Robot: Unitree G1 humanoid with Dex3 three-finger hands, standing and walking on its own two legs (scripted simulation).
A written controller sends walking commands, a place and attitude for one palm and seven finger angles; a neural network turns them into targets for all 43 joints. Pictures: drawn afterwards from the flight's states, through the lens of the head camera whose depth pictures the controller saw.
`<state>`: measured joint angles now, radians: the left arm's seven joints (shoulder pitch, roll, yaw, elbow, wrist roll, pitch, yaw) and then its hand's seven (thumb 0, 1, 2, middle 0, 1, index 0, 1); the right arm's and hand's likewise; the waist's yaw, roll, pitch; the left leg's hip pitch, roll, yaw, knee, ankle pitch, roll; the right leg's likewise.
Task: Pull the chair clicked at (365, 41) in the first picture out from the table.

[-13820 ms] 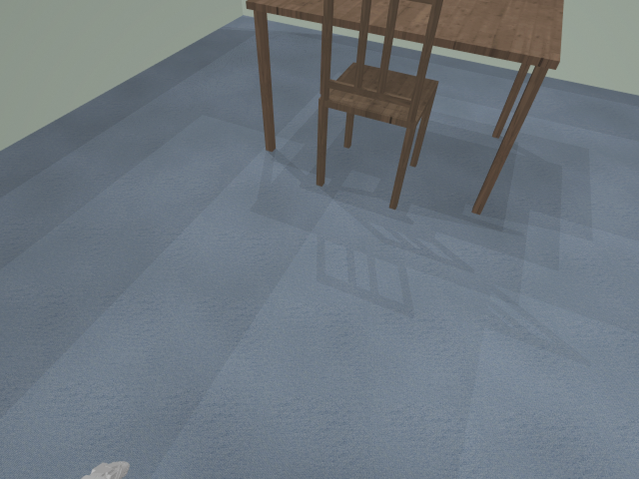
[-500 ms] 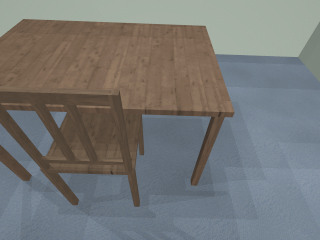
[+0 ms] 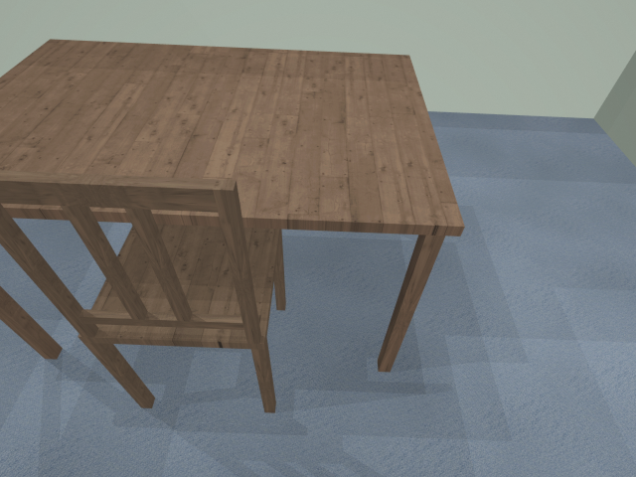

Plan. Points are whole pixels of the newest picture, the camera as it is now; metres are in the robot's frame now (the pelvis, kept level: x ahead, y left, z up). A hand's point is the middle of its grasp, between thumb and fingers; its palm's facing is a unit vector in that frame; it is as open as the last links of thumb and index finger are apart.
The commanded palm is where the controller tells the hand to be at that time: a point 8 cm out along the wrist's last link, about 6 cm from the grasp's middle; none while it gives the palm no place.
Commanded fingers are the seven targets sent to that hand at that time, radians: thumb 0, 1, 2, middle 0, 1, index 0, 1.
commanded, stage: look again from close up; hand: left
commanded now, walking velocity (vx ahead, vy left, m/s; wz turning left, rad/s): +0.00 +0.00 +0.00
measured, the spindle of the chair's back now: (111, 268) +0.45 +0.40 -0.07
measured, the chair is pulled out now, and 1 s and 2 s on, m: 0.00 0.00 0.00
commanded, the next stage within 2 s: raise the hand toward the chair's back in 0.26 s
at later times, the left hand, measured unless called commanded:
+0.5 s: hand out of the picture +0.10 +0.21 -0.09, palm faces +0.22 -0.95 -0.24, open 7.4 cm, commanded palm +0.09 +0.22 -0.07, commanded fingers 0.00 0.71 0.82 -0.18 -0.27 -0.18 -0.27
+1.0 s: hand out of the picture +0.13 +0.17 -0.04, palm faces +0.06 -0.99 -0.10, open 11.2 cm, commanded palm +0.12 +0.23 -0.06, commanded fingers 0.00 0.13 0.57 -0.12 -0.18 -0.12 -0.18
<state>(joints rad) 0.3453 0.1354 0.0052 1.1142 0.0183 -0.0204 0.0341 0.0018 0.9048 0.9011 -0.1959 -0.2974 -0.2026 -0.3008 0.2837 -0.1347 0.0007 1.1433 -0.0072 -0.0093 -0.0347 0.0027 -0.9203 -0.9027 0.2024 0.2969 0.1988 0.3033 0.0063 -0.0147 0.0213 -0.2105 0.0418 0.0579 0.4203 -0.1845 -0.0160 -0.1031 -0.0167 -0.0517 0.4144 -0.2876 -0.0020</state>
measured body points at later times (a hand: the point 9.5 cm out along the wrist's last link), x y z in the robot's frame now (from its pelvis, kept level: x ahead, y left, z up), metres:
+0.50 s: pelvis -0.02 +0.01 -0.01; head -0.01 +0.00 +0.44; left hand +0.09 +0.26 -0.07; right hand +0.05 -0.23 -0.14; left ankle +0.03 +0.13 -0.74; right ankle -0.04 -0.11 -0.74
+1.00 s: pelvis -0.06 -0.01 -0.12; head -0.02 +0.00 +0.32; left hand +0.12 +0.23 -0.03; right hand +0.18 -0.20 -0.18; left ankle +0.03 +0.13 -0.74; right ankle -0.04 -0.11 -0.74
